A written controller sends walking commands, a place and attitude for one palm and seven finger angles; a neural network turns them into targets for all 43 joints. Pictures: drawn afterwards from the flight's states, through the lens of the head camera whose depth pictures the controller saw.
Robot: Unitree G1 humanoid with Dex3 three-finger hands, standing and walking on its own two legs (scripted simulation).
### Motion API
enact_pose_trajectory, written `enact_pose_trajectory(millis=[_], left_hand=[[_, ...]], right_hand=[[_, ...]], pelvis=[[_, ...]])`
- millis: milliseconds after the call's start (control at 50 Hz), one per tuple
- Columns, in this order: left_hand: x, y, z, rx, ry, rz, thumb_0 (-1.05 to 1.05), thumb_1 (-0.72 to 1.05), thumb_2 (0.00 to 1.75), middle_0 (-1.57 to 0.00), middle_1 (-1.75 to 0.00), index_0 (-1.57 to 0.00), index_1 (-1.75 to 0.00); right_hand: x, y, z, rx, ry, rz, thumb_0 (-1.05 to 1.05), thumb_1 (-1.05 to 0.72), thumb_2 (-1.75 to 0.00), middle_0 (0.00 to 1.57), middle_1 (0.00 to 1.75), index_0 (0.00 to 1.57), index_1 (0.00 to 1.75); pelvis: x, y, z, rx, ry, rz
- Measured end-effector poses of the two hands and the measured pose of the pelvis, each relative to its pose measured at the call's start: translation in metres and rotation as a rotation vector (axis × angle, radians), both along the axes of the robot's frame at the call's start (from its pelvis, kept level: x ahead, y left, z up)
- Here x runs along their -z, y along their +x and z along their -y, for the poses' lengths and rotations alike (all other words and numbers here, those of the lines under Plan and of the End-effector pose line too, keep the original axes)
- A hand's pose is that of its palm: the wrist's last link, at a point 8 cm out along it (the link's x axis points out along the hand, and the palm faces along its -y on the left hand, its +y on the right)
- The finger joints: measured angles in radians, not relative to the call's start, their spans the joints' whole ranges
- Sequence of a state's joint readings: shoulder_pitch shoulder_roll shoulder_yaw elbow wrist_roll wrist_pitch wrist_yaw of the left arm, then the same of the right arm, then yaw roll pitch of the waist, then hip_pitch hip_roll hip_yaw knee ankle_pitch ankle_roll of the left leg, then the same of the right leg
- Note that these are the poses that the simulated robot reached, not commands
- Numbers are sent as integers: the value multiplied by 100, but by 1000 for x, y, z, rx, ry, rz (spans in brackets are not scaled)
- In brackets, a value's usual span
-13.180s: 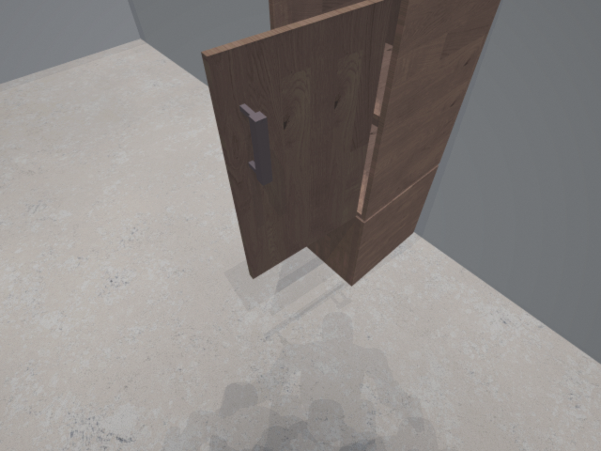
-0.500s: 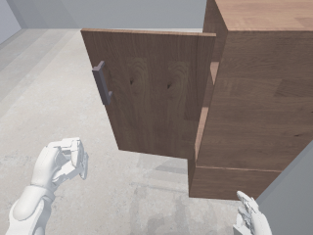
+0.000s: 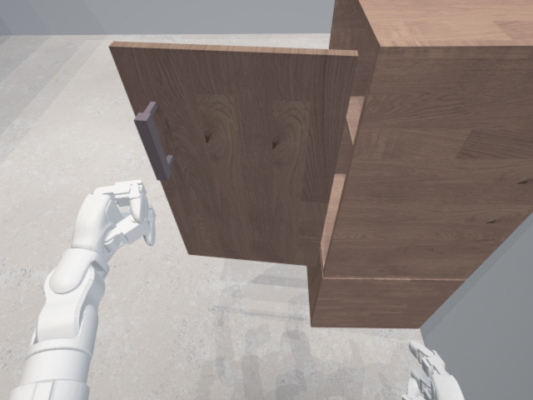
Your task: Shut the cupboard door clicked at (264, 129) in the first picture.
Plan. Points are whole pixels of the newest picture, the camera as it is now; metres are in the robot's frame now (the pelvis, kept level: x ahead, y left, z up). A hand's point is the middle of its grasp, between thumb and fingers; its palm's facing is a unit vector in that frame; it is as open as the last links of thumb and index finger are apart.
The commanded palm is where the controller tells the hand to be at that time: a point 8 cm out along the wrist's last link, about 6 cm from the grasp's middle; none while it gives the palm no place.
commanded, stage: bring the fist close to the handle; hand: left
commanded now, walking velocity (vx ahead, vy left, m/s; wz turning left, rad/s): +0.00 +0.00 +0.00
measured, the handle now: (158, 142) +0.51 +0.22 +0.11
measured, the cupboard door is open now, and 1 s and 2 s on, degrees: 85 85 72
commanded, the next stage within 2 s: push the door shut along its arc in 0.78 s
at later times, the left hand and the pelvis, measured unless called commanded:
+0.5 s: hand (161, 176) +0.41 +0.19 +0.12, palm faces -0.03 -1.00 -0.02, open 3.1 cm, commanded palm +0.38 +0.24 +0.11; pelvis +0.00 +0.01 +0.00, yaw -1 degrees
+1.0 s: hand (158, 179) +0.41 +0.19 +0.12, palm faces -0.05 -1.00 -0.02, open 3.1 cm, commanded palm +0.40 +0.24 +0.11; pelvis -0.01 +0.01 +0.00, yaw -1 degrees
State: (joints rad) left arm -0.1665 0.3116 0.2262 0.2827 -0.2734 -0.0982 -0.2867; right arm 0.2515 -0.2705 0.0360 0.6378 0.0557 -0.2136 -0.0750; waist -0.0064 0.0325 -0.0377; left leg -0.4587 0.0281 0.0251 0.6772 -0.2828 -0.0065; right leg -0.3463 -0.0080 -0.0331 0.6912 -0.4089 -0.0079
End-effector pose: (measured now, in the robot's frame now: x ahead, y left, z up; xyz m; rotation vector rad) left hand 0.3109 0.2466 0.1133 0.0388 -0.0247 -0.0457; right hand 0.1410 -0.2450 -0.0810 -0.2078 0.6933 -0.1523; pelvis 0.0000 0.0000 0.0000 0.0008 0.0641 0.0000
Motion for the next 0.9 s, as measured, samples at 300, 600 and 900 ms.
enact_pose_trajectory(millis=[300,600,900], left_hand=[[-7,58,-2,-7,-9,-6,2,90,90,-129,-150,-130,-150],[-6,79,3,-7,-16,9,2,90,90,-129,-150,-129,-150],[-7,75,-4,-17,-23,9,2,90,90,-130,-150,-130,-150]], right_hand=[[14,-30,3,53,4,-136,1,-90,-90,20,30,21,30],[21,-71,11,139,12,-252,1,-91,-90,20,30,20,30],[19,-55,6,102,1,-219,1,-91,-90,20,30,20,30]], pelvis=[[1,1,-4,6,-5,-33],[1,3,-7,31,-4,-51],[2,-5,-7,14,-12,-46]])
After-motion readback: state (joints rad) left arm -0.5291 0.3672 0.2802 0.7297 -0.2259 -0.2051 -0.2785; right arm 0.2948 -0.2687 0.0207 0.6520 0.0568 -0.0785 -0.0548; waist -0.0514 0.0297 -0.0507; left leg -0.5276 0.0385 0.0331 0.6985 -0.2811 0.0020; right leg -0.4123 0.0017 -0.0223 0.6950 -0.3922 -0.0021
